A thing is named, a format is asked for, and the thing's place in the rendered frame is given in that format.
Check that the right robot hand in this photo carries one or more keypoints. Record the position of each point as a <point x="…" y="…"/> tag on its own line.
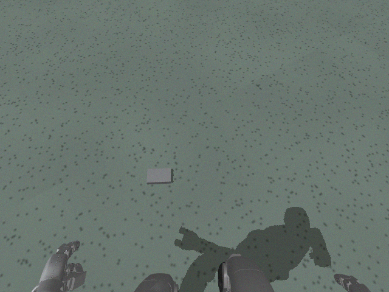
<point x="350" y="283"/>

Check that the small box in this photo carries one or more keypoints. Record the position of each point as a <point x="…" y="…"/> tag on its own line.
<point x="159" y="176"/>

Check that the left robot hand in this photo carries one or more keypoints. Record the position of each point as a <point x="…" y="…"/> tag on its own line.
<point x="72" y="275"/>

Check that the left robot arm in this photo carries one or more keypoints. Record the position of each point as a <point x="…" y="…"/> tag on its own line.
<point x="49" y="285"/>

